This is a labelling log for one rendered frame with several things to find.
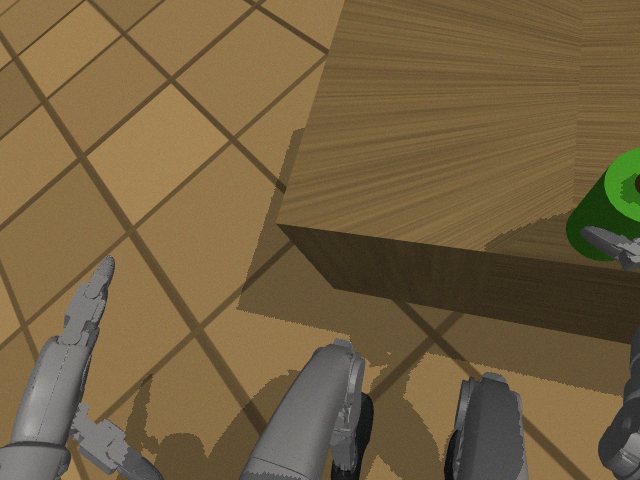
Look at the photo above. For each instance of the bottle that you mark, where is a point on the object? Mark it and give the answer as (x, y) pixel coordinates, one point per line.
(613, 204)

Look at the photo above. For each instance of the left robot hand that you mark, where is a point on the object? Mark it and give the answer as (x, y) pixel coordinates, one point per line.
(50, 409)

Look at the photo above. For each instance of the right robot hand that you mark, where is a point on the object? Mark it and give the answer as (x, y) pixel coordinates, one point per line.
(618, 247)

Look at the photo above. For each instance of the left robot arm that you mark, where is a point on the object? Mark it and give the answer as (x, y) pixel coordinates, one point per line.
(33, 461)

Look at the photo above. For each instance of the right robot arm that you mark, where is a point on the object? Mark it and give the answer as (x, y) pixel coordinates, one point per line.
(619, 447)

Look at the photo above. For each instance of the left robot foot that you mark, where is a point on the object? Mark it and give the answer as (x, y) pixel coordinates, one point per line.
(363, 433)

